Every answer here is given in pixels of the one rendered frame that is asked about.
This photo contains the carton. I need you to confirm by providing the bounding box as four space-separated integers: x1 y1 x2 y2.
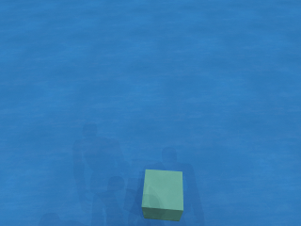
141 169 183 221

